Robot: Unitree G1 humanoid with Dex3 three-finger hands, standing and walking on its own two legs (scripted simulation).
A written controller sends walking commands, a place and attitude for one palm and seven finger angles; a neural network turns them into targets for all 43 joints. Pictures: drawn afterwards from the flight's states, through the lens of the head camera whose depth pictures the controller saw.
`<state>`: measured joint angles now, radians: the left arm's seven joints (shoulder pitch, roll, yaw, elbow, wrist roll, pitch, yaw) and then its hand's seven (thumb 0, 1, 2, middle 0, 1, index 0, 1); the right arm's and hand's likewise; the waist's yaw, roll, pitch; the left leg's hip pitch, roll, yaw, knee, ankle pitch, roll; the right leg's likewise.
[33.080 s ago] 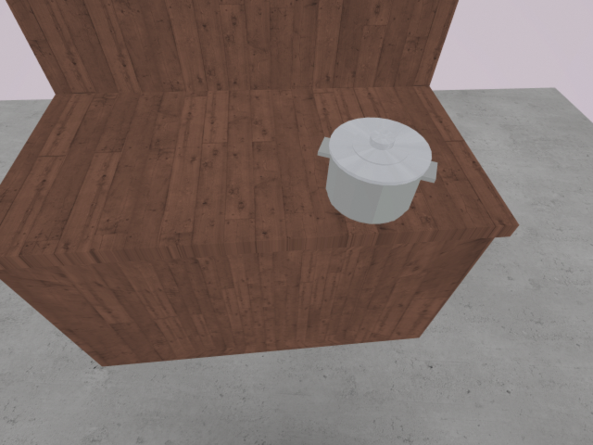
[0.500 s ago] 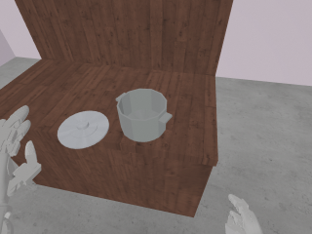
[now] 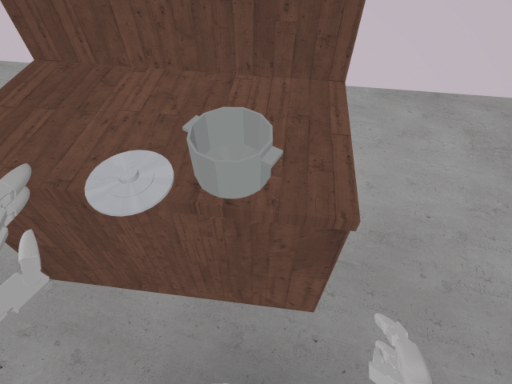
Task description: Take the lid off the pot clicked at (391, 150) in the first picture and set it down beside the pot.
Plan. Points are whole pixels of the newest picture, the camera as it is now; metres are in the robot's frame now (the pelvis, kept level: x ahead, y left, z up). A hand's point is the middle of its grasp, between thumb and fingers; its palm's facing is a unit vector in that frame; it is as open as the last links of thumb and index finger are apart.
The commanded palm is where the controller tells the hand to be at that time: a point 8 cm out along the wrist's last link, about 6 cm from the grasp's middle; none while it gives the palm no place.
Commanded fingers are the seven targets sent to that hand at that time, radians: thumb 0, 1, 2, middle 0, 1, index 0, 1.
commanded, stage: step back with the hand held close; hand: left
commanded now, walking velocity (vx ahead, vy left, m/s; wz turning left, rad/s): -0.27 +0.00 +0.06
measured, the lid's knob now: (127, 174) +0.53 +0.34 -0.05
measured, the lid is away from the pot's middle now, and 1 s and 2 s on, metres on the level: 0.24 0.24 0.24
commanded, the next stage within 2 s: stop stepping back and stand still in 0.74 s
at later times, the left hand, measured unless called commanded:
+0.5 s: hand out of the picture +0.12 +0.25 +0.17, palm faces +0.30 -0.84 -0.46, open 7.5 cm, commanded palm +0.06 +0.29 +0.19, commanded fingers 0.00 0.90 0.90 -0.20 -0.30 -0.20 -0.30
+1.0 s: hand out of the picture +0.00 +0.26 +0.17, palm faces +0.19 -0.86 -0.47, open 7.5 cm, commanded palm -0.05 +0.30 +0.19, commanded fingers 0.00 0.90 0.90 -0.20 -0.30 -0.20 -0.30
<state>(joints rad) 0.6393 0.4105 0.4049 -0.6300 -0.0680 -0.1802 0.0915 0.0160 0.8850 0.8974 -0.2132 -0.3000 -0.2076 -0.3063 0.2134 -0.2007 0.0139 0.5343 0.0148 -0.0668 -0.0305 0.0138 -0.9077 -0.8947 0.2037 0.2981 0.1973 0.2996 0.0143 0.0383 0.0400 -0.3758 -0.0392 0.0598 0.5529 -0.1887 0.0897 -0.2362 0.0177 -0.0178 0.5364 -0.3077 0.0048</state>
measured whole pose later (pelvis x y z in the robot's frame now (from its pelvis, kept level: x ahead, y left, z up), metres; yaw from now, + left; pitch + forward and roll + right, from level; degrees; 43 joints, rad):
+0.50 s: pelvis -0.07 +0.01 +0.00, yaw -2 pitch +3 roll -4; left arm 0.63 0.44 0.40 -0.66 -0.06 -0.22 0.11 0.01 0.89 0.90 -0.21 -0.30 -0.20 -0.31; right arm 0.21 -0.17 0.02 0.54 0.00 -0.12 -0.03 0.01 -0.91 -0.89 0.21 0.30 0.20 0.30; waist 0.02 0.00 0.00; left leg -0.49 0.00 0.08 0.43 -0.01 0.08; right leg -0.14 0.03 -0.04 0.42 -0.35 -0.03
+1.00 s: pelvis -0.19 +0.03 +0.01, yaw -3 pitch +1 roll -4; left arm 0.75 0.50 0.42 -0.75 -0.08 -0.13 0.10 0.02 0.88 0.90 -0.21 -0.30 -0.21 -0.31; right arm 0.27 -0.13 0.00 0.56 0.01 -0.12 0.00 0.01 -0.91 -0.89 0.21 0.30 0.20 0.30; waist -0.03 -0.05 -0.01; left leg -0.41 -0.01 0.02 0.35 -0.08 0.03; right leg -0.37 0.06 -0.03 0.87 -0.47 -0.01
